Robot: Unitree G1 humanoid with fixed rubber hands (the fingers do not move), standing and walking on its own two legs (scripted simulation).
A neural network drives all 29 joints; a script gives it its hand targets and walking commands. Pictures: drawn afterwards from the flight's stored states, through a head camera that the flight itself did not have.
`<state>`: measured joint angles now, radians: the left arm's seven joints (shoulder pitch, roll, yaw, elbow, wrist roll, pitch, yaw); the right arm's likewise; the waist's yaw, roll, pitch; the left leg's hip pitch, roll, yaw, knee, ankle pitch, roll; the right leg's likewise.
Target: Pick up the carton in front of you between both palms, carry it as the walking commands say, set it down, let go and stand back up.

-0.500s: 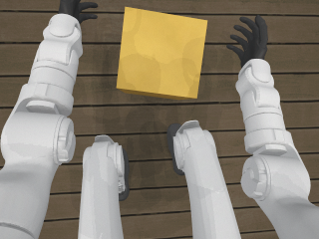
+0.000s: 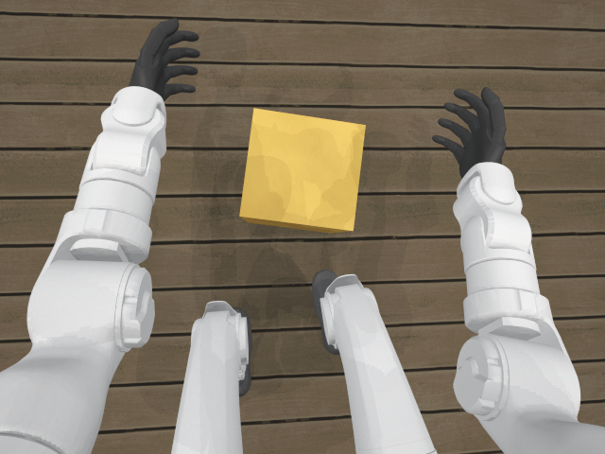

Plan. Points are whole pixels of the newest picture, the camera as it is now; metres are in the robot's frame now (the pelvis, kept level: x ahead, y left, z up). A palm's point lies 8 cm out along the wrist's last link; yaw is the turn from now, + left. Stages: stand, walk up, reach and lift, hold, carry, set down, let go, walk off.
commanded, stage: set down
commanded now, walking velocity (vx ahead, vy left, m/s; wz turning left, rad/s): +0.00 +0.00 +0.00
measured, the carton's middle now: (298, 180) +0.47 -0.08 -0.46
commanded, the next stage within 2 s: let go in 0.08 s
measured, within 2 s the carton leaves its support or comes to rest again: neither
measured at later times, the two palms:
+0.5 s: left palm (70, 191) +0.41 +0.16 +0.02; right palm (575, 213) +0.34 -0.26 +0.03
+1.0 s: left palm out of the picture +0.29 +0.23 +0.11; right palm out of the picture +0.26 -0.23 +0.12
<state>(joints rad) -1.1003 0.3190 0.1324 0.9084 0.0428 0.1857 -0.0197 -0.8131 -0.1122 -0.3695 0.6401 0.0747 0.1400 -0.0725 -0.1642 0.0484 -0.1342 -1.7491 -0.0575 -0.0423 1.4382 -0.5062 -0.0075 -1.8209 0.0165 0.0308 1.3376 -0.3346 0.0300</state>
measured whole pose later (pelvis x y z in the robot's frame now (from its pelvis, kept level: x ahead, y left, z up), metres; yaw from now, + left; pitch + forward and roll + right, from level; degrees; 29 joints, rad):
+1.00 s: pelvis +0.10 +0.00 +0.19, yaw -1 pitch +4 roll -1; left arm 0.17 0.19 0.07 0.49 0.02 0.03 -0.03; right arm 0.24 -0.22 -0.03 0.41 0.02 0.04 0.07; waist -0.03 0.01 0.04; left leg -0.20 -0.01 -0.06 0.46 -0.32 0.01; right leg -0.29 0.03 0.05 0.43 -0.20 0.01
